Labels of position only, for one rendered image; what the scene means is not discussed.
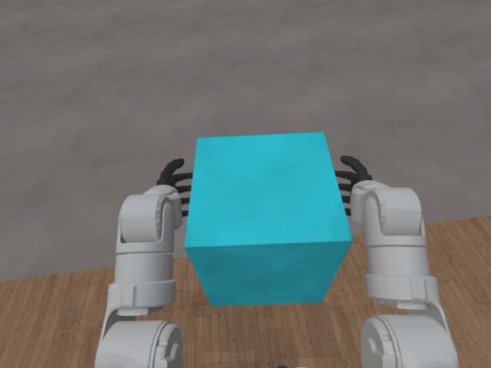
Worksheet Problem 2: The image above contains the carton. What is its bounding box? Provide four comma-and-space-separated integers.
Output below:
184, 132, 353, 307

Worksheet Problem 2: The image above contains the right robot forearm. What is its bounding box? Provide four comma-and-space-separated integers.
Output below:
350, 180, 459, 368

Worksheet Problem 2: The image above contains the right robot upper arm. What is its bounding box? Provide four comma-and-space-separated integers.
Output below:
361, 314, 458, 368

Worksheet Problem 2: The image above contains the left robot forearm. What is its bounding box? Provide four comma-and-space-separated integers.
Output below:
94, 185, 183, 368

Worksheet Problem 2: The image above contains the right robot hand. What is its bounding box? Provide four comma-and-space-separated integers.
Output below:
334, 156, 372, 216

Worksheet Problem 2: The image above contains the left robot upper arm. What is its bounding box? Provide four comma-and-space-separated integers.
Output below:
95, 320, 184, 368

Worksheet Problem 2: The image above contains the left robot hand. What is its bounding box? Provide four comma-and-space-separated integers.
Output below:
157, 159, 193, 217

